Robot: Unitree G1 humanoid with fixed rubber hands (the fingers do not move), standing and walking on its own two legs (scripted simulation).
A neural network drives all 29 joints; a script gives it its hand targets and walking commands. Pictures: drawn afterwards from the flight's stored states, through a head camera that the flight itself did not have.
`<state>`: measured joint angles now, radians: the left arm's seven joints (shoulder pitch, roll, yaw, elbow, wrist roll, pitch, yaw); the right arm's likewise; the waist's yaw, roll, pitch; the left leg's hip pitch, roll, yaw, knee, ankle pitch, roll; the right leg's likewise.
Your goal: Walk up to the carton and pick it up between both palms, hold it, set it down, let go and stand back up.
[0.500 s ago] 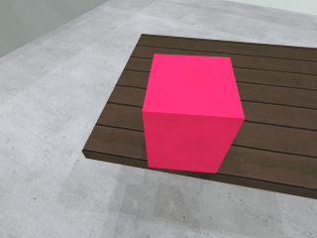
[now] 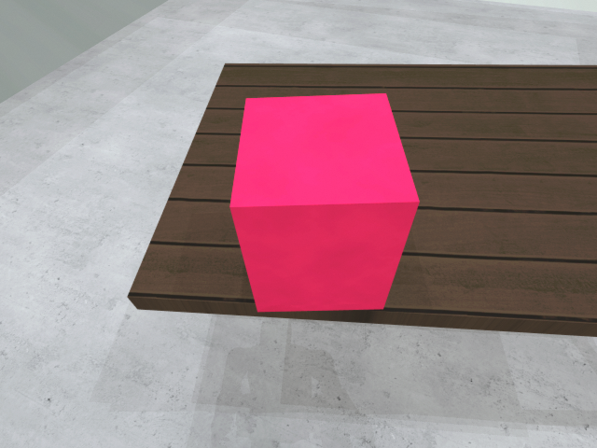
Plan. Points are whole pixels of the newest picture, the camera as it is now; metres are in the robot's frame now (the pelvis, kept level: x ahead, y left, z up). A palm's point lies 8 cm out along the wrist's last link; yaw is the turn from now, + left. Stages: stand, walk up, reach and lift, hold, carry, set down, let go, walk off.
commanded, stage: walk up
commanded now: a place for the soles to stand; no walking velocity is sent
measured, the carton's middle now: (318, 209) +0.43 +0.00 +0.06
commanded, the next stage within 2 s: reach and lift in 1.88 s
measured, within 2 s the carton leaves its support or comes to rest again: neither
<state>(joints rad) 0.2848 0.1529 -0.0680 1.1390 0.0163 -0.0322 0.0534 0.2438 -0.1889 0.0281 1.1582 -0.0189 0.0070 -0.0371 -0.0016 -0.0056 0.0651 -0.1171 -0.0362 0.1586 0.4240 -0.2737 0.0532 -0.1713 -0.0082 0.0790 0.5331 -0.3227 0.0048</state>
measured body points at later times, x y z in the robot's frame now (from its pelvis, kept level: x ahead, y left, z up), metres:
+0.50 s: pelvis -0.01 +0.00 -0.01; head +0.01 -0.02 +0.44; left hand +0.03 +0.23 -0.16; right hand -0.01 -0.26 -0.17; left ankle -0.02 +0.08 -0.74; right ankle -0.02 -0.12 -0.74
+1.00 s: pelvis -0.02 +0.00 -0.03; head +0.01 -0.02 +0.42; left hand +0.07 +0.24 -0.16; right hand -0.01 -0.27 -0.18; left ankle -0.02 +0.08 -0.74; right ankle -0.02 -0.12 -0.74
